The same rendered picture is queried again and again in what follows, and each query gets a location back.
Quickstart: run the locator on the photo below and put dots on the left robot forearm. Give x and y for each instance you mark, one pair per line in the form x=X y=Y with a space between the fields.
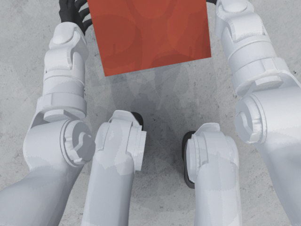
x=64 y=77

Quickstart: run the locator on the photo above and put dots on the robot left shin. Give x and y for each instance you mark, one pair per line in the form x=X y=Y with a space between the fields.
x=103 y=130

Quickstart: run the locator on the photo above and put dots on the robot right upper arm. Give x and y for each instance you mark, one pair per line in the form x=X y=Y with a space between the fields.
x=271 y=121

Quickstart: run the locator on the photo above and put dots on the left robot hand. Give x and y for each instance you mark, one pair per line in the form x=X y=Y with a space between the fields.
x=69 y=12

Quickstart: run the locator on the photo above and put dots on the carton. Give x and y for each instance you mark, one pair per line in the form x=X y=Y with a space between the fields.
x=134 y=35

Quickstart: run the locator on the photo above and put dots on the robot right shin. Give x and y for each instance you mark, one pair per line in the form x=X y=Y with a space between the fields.
x=233 y=151

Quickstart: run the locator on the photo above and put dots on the robot shin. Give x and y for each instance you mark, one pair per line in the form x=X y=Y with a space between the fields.
x=103 y=130
x=233 y=151

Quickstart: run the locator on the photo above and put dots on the right robot forearm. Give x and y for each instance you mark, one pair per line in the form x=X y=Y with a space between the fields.
x=248 y=49

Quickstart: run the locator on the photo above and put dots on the robot left upper arm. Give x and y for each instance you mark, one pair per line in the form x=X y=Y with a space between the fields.
x=56 y=153

